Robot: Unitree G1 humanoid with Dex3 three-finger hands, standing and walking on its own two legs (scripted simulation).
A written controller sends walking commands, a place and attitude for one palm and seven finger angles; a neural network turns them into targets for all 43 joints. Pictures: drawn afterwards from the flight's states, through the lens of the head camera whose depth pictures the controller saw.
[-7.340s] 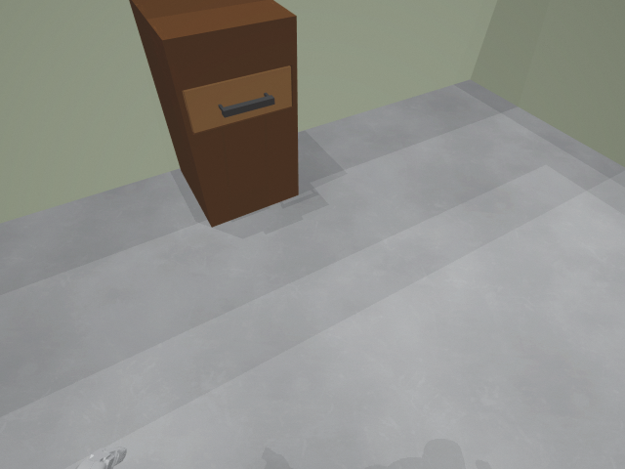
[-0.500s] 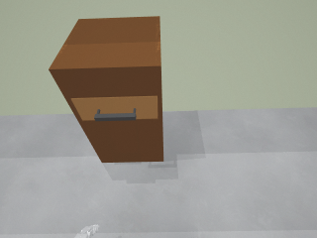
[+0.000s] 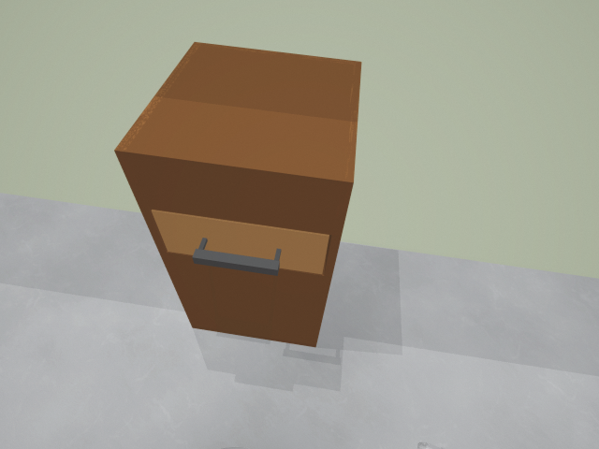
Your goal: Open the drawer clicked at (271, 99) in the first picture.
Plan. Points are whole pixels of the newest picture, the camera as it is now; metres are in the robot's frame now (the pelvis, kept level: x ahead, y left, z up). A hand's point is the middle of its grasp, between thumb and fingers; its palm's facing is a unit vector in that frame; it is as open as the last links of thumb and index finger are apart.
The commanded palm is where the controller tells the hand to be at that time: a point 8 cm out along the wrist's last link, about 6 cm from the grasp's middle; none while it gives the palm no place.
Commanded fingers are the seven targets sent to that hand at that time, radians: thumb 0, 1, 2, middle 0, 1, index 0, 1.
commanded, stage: come to a stop and stand still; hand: left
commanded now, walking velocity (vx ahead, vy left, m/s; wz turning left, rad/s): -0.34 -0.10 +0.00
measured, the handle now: (238, 254) +0.52 +0.20 -0.21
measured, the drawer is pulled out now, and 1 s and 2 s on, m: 0.00 0.00 0.00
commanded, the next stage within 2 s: look again from close up in 0.94 s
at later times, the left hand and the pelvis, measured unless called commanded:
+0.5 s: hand out of the picture +0.03 +0.11 -0.15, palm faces +0.02 -0.96 -0.29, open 7.4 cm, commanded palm none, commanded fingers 0.00 0.90 0.90 -0.20 -0.30 -0.20 -0.30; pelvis -0.02 -0.09 +0.01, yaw +0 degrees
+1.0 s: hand out of the picture -0.05 +0.06 -0.16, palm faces +0.09 -0.98 -0.20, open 7.3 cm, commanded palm none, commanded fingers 0.00 0.90 0.90 -0.20 -0.30 -0.20 -0.30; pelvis -0.04 -0.11 +0.01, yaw +1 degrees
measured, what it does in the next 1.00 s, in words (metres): steps to the right: right foot, then left foot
